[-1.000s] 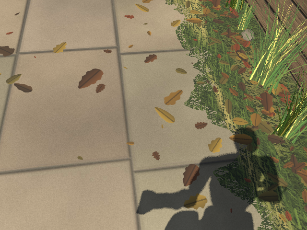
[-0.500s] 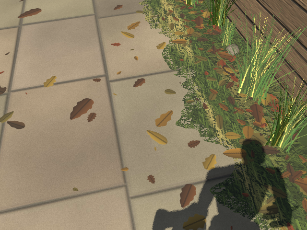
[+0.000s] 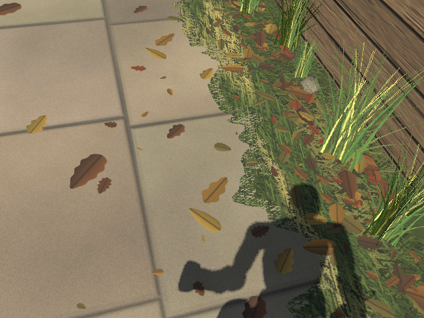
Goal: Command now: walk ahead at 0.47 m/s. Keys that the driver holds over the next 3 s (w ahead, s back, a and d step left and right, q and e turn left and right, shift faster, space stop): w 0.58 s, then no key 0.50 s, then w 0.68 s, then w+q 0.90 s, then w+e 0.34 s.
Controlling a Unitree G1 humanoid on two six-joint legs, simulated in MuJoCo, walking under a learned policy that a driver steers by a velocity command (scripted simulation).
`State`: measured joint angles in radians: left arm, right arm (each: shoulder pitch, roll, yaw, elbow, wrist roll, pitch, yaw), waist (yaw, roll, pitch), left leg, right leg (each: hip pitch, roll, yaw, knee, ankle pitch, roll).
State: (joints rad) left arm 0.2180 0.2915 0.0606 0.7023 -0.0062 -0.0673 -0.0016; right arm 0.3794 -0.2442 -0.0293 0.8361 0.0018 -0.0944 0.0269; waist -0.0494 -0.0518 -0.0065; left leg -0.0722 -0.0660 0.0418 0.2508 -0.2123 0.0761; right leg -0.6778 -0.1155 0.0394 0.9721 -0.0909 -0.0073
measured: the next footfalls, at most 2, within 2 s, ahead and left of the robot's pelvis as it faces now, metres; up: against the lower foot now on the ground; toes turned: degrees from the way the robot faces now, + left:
right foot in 0.28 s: +0.34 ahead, -0.13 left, +0.00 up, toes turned -1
left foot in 0.78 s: +0.61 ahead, +0.10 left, +0.00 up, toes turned +1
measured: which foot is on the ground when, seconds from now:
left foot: down 0.00-0.26, up 0.28-0.76, down 0.78-1.00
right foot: up 0.00-0.26, down 0.28-0.80, up 0.82-1.00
